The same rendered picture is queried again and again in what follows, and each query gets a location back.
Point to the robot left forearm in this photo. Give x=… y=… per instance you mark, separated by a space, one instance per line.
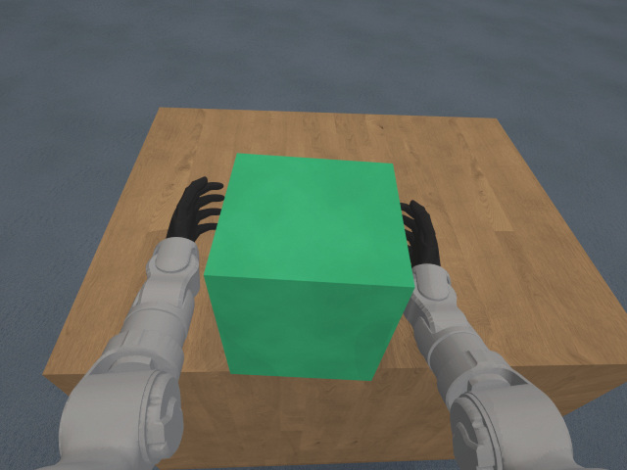
x=157 y=324

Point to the robot right hand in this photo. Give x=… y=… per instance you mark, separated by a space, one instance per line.
x=423 y=243

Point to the right robot upper arm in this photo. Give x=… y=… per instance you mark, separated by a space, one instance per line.
x=509 y=428

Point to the pedestal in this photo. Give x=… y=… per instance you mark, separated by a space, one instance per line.
x=523 y=281

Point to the robot right forearm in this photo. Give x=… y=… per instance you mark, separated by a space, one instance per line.
x=452 y=349

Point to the robot left hand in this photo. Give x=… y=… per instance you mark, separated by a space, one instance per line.
x=185 y=219

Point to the left robot upper arm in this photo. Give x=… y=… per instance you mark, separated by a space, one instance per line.
x=121 y=421

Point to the carton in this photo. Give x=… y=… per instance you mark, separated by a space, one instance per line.
x=309 y=271

